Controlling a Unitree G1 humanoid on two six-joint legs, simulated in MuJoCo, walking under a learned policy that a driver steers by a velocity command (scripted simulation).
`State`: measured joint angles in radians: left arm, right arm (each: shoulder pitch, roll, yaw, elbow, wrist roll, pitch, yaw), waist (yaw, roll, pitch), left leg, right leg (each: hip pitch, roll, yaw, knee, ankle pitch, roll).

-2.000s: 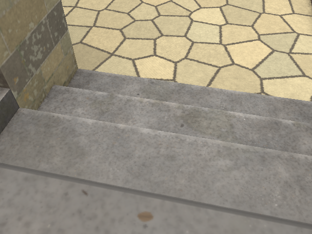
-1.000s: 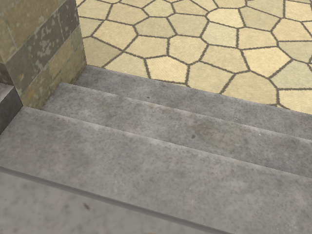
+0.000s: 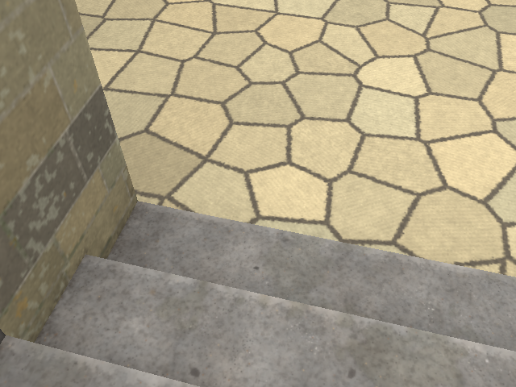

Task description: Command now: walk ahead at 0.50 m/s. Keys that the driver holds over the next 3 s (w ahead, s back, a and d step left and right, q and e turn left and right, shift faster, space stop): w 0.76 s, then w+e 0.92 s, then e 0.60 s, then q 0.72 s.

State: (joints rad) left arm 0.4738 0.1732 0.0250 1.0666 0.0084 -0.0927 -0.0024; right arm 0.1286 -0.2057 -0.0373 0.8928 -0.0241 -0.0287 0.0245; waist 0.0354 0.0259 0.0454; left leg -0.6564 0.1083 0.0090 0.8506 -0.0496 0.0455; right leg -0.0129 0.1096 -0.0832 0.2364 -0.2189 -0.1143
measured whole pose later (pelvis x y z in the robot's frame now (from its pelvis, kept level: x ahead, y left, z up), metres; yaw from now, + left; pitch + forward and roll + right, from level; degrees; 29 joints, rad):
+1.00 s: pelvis +0.52 -0.05 -0.14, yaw -5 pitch +0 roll +3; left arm 0.06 0.23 0.05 0.86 0.04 -0.05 -0.04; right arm 0.50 -0.22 -0.04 1.02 -0.02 -0.08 -0.06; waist -0.10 -0.02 0.05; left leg -0.11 0.04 0.09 1.36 -0.80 0.03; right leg -0.35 -0.03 -0.03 0.38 0.03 -0.08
